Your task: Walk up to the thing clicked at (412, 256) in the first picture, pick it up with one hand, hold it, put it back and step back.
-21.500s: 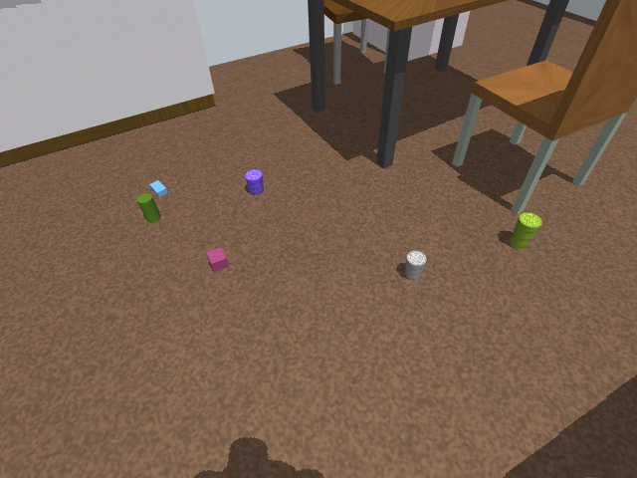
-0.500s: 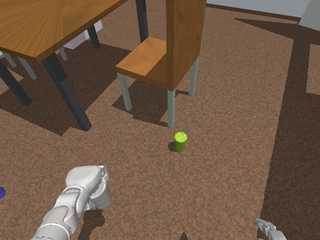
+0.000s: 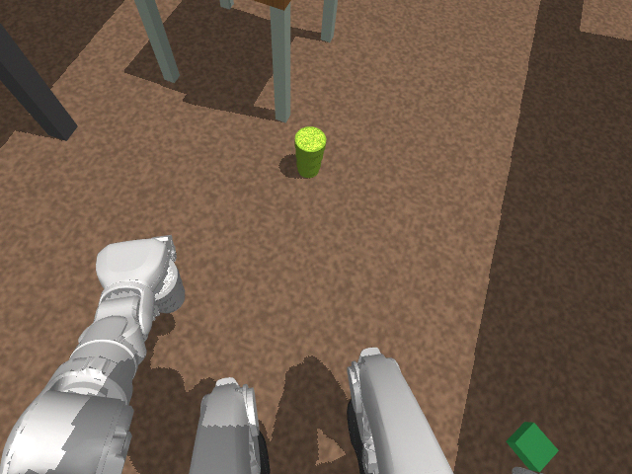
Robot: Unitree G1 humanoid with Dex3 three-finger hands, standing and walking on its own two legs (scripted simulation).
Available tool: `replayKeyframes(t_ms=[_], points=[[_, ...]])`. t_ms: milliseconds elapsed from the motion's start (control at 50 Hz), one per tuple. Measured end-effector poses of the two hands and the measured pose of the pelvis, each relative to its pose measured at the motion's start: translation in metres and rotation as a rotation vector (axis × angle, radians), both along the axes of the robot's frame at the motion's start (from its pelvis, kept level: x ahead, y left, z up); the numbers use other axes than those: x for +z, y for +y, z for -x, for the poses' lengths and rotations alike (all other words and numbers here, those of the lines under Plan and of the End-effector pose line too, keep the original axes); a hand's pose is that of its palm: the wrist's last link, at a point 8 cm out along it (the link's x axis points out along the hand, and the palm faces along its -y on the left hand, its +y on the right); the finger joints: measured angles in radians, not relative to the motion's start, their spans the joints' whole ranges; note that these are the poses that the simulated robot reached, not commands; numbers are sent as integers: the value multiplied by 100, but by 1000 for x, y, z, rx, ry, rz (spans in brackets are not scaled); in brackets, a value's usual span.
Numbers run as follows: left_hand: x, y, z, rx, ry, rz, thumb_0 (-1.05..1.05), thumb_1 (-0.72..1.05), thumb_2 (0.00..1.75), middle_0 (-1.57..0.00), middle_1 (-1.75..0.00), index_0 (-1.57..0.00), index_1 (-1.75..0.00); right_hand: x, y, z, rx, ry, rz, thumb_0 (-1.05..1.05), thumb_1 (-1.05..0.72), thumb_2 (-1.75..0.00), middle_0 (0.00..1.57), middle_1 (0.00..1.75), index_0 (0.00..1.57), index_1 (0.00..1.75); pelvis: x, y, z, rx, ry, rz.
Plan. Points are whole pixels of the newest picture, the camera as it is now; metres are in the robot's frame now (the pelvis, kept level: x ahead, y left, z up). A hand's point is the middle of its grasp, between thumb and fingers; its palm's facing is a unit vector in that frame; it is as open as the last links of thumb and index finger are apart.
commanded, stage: crouch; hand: left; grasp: from above
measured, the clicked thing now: (160, 288) +0.43 +0.20 -0.18
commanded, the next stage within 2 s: lower in 1.12 s
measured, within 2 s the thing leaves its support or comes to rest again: rests again in 1.98 s
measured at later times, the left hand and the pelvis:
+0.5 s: hand (177, 293) +0.45 +0.20 -0.29, palm faces -0.45 -0.01 -0.89, open 9.8 cm; pelvis -0.01 -0.01 -0.13, yaw +0 degrees
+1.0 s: hand (187, 299) +0.46 +0.20 -0.36, palm faces -0.45 -0.01 -0.89, open 9.8 cm; pelvis -0.02 -0.01 -0.19, yaw -1 degrees
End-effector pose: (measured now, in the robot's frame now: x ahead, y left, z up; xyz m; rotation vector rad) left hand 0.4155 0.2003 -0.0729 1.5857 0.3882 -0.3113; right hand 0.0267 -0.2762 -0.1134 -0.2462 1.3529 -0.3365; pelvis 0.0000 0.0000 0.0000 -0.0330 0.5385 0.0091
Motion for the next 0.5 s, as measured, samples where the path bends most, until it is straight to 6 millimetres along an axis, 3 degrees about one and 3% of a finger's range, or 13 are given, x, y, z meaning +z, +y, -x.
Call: replayKeyframes(t_ms=[100, 240, 500], points=[[-48, -1, -2, 9, 42, 16, -1, 3, 65, -81, -75, -61, -71, -39, 11, 9, 11, 17, -27, 1, -90, -90, 20, 30, 20, 30, -36, 0, 8, 4, 44, 4], [-103, -4, -12, -17, 48, 40, -1, 1, 67, -82, -74, -62, -71, -81, 10, 2, 68, 21, -32, 1, -90, -90, 20, 30, 20, 30, -79, -2, 11, 14, 98, 12], [-164, 0, -41, 18, 22, 37, -2, 0, 70, -83, -74, -62, -71, -119, -10, -17, 153, 34, -12, 1, -90, -91, 20, 30, 20, 30, -126, -9, 6, 18, 144, 23]])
